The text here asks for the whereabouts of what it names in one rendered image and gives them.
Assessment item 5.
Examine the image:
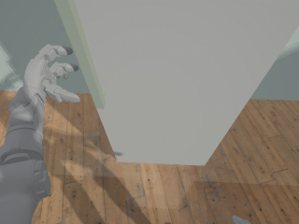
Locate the left robot hand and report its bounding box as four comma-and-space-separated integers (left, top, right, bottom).
23, 44, 80, 103

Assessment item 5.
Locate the handle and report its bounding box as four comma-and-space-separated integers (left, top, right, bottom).
54, 0, 106, 109

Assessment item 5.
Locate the left robot upper arm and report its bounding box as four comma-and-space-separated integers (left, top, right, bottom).
0, 159, 51, 224

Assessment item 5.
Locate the right robot hand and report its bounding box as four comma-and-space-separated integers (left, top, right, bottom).
232, 215, 250, 224

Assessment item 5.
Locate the robot left forearm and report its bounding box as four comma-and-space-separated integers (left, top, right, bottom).
0, 86, 47, 166

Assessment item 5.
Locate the fridge door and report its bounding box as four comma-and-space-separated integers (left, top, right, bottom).
74, 0, 299, 166

